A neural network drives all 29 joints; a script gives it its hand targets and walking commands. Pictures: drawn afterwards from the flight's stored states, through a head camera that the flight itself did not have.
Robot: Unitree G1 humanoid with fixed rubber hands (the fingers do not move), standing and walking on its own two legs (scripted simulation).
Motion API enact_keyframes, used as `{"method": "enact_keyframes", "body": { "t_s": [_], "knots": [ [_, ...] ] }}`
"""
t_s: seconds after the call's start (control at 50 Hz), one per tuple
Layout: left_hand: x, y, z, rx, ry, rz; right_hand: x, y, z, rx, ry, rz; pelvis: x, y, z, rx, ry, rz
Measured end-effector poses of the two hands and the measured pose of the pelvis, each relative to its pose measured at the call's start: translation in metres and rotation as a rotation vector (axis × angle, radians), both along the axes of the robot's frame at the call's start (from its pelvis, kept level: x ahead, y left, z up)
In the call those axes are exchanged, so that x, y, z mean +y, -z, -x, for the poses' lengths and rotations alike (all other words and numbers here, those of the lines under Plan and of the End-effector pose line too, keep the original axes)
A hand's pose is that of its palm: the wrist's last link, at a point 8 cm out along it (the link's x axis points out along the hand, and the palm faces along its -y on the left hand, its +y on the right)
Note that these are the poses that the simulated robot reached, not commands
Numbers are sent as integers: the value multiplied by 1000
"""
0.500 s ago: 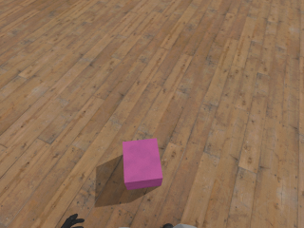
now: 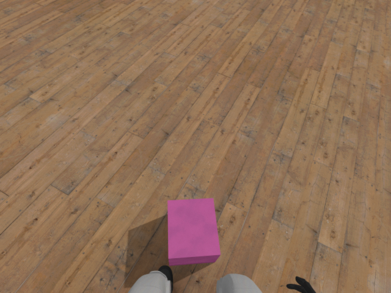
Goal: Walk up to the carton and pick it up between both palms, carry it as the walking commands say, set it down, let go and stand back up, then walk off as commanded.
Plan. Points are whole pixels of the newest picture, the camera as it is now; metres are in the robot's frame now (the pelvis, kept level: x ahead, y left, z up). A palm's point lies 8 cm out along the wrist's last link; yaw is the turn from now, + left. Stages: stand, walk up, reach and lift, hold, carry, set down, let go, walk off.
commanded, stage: walk up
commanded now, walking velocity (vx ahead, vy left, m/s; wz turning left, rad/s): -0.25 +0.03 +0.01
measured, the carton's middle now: (191, 231) +0.41 -0.01 -0.67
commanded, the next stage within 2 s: none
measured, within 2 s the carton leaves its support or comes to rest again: neither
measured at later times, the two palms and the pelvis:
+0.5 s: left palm out of the picture -0.07 +0.25 -0.09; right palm out of the picture -0.16 -0.27 -0.14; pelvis -0.12 -0.02 +0.02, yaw -1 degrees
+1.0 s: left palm out of the picture -0.13 +0.25 -0.14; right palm out of the picture -0.19 -0.21 -0.09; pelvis -0.10 +0.01 +0.02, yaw +4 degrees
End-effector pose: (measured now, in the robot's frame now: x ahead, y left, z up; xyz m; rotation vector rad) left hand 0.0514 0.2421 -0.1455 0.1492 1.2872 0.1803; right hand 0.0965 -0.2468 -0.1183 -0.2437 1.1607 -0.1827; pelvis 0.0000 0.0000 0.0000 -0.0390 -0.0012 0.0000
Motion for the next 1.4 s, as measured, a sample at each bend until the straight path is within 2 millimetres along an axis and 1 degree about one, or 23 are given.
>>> {"method": "enact_keyframes", "body": {
  "t_s": [0.06, 0.16, 0.22, 0.28, 0.32, 0.36, 0.38, 0.42, 0.5, 0.54, 0.58, 0.64, 0.68, 0.72, 0.76, 0.82, 0.9, 0.98, 1.06, 1.16, 1.2, 1.32, 1.4],
  "knots": [
    [5, -1, 4, 7, 24, -11, -5, -2, 16, -5, 32, 20, 3, 1, 12, -2, 10, 2],
    [8, -5, 39, 35, 42, -42, -11, 6, 45, -26, 65, 4, 1, 4, 38, -9, 23, -5],
    [6, -10, 72, 46, 31, -63, -16, 18, 68, -23, 85, -24, -4, 8, 58, -7, 25, -9],
    [3, -14, 118, 65, 12, -100, -20, 31, 99, 7, 96, -62, -12, 11, 82, -9, 24, -37],
    [0, -22, 147, 84, -5, -116, -19, 30, 123, 51, 90, -85, -15, 5, 95, -18, 22, -63],
    [0, -31, 165, 97, -2, -125, -20, 25, 147, 73, 99, -103, -17, -4, 103, -22, 27, -87],
    [1, -36, 167, 89, 2, -132, -22, 23, 161, 83, 107, -106, -17, -8, 106, -22, 28, -95],
    [4, -44, 159, 50, 15, -146, -25, 21, 192, 115, 127, -107, -17, -13, 112, -18, 32, -105],
    [4, -56, 117, -104, 52, -150, -24, 19, 259, 234, 172, -93, -16, -18, 123, -10, 11, -96],
    [3, -59, 101, -179, 55, -140, -19, 17, 281, 283, 166, -88, -13, -18, 129, -5, -10, -82],
    [4, -56, 98, -213, 50, -122, -12, 12, 288, 291, 147, -84, -10, -18, 133, -1, -23, -74],
    [11, -41, 115, -188, 16, -82, 2, 7, 283, 264, 109, -68, -1, -15, 140, -3, -36, -55],
    [19, -26, 136, -137, -9, -53, 14, 9, 284, 254, 93, -55, 8, -9, 146, -4, -44, -24],
    [24, -15, 161, -56, -12, -28, 27, 8, 293, 259, 105, -57, 15, -8, 149, -11, -43, -23],
    [24, -13, 180, 11, -34, 7, 39, 0, 305, 286, 113, -60, 18, -14, 147, -12, -56, -8],
    [25, -14, 195, 67, -54, 50, 46, -16, 317, 336, 120, -45, 21, -22, 140, -10, -76, 20],
    [21, -11, 202, 123, -71, 86, 39, -30, 313, 373, 108, -9, 21, -26, 125, -6, -85, 44],
    [9, -4, 190, 162, -68, 104, 32, -31, 291, 367, 98, -2, 15, -24, 104, -10, -76, 46],
    [-10, 0, 152, 142, -41, 102, 34, -17, 265, 377, 93, -37, 4, -17, 85, -13, -63, 34],
    [-30, 5, 84, 37, -7, 40, 24, 19, 239, 423, 106, -105, -15, 4, 55, -11, -65, -16],
    [-36, 0, 69, 5, -1, 16, 18, 30, 222, 416, 99, -122, -19, 7, 50, -11, -54, -5],
    [-44, -13, 64, 7, -11, -6, 8, 33, 164, 325, 44, -125, -25, -3, 42, -23, -51, -14],
    [-44, -10, 62, 4, -29, 12, 10, 31, 147, 280, 20, -113, -22, -3, 40, -33, -49, -2]
  ]
}}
